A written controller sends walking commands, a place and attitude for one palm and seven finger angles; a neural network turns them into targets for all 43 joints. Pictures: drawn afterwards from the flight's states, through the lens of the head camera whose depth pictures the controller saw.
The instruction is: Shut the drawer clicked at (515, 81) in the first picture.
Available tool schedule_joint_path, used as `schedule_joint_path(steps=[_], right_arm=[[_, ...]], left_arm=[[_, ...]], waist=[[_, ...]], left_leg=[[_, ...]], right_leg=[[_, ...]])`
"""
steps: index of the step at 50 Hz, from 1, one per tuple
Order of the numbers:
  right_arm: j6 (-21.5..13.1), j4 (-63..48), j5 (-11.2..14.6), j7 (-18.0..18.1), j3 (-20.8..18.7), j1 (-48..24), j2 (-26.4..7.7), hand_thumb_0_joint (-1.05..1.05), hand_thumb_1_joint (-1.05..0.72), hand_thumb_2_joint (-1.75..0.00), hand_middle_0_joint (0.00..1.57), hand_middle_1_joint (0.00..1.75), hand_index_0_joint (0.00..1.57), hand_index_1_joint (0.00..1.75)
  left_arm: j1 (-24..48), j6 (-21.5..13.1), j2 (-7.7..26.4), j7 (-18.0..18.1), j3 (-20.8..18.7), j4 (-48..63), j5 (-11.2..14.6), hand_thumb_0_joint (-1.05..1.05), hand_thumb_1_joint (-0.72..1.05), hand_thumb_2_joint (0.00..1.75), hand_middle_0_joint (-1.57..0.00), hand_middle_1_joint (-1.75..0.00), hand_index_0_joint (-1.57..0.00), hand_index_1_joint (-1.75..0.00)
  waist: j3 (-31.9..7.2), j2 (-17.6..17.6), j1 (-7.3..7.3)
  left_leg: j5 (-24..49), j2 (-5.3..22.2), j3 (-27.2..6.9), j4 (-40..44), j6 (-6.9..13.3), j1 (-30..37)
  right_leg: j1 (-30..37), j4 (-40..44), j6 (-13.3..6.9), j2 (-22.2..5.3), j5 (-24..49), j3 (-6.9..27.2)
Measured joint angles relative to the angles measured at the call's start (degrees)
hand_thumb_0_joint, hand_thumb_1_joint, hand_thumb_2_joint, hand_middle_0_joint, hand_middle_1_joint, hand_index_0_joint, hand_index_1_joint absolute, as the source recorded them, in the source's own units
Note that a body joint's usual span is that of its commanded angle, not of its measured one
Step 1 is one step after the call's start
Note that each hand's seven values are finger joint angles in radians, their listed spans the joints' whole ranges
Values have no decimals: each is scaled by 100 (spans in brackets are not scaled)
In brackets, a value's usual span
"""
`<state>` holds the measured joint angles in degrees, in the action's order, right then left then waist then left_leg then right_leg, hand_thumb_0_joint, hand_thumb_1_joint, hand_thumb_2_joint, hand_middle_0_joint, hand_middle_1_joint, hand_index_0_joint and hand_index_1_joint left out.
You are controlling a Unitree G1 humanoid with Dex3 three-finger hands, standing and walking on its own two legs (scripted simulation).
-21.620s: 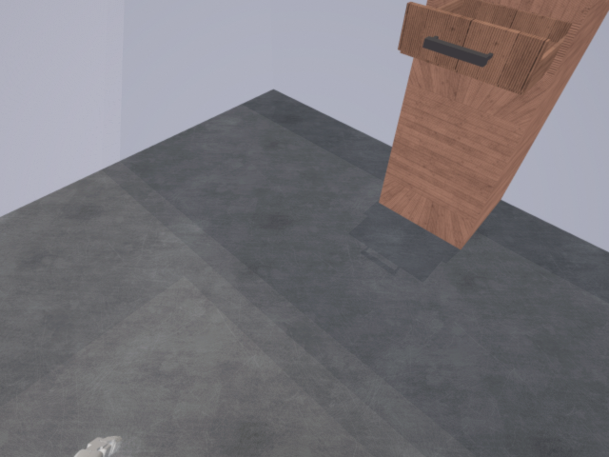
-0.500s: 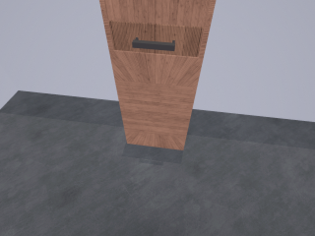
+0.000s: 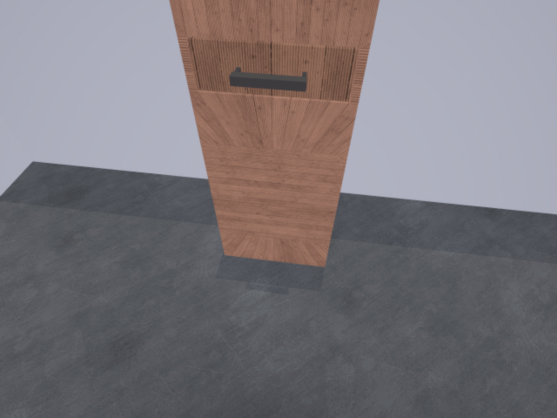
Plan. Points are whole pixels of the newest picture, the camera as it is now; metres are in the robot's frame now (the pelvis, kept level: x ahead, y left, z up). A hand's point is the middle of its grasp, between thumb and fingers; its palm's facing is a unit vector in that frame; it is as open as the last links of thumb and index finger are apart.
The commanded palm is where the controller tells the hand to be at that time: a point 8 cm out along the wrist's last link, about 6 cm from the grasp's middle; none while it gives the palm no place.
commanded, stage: stand and wait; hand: left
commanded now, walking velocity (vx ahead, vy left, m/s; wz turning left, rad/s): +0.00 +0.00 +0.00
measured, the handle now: (269, 77) +0.81 +0.07 +0.08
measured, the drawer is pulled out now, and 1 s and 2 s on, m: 0.00 0.00 0.00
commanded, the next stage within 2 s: none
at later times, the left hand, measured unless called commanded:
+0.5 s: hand out of the picture +0.00 +0.14 -0.18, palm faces +0.06 -0.98 -0.18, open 7.4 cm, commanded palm none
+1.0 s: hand out of the picture +0.01 +0.14 -0.17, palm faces +0.06 -0.98 -0.18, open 7.4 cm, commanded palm none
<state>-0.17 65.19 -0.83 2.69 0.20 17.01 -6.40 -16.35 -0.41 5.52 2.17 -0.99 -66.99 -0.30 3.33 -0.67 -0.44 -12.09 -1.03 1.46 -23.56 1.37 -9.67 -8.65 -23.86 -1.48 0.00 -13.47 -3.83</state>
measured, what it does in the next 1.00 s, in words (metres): stands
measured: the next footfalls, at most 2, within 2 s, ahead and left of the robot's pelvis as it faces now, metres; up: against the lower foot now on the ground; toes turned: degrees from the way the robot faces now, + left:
none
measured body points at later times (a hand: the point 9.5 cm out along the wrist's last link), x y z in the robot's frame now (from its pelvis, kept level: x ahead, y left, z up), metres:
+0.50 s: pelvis +0.01 -0.01 +0.00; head +0.03 -0.02 +0.45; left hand +0.00 +0.20 -0.16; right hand -0.01 -0.22 -0.17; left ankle +0.01 +0.10 -0.74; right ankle +0.00 -0.10 -0.74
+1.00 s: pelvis +0.02 -0.03 +0.00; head +0.04 -0.03 +0.45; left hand +0.00 +0.19 -0.16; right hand +0.01 -0.24 -0.17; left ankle +0.01 +0.10 -0.74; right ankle +0.00 -0.10 -0.74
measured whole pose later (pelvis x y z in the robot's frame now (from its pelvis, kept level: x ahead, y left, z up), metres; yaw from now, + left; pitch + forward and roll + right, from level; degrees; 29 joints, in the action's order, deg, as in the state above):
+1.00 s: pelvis +0.02 -0.03 +0.00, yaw +1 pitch -2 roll +0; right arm 0.1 66.0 -0.8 2.9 0.1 15.8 -7.7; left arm -15.7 -0.9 6.9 2.1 -1.1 -66.7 -0.1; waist 3.7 -0.6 -0.4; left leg -12.9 0.8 0.2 -22.3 -0.9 -7.6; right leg -5.9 -21.7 -3.5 2.0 -14.2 -5.0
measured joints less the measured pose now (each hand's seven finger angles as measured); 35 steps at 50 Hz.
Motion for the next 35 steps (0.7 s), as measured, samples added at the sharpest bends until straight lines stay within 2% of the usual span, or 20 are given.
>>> schedule_joint_path(steps=[35], right_arm=[[13,74,1,14,3,-104,-83,0,-90,-90,19,30,20,30]], left_arm=[[53,-42,81,-5,-1,20,17,0,91,90,-19,-30,-19,-30]], waist=[[14,-10,-2]], left_leg=[[-72,136,-88,110,-167,185]], right_leg=[[221,165,-152,147,-70,-77]])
